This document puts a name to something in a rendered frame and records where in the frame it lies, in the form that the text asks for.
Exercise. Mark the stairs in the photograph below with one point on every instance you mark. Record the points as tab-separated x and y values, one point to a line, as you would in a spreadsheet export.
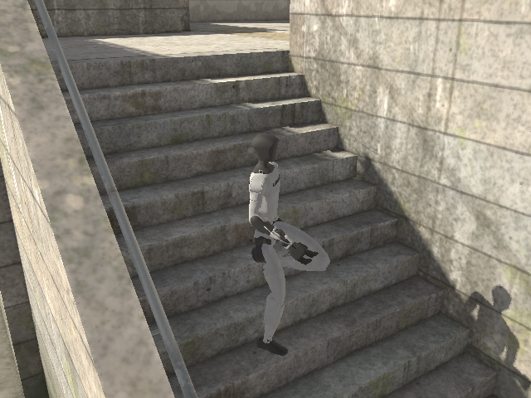
176	134

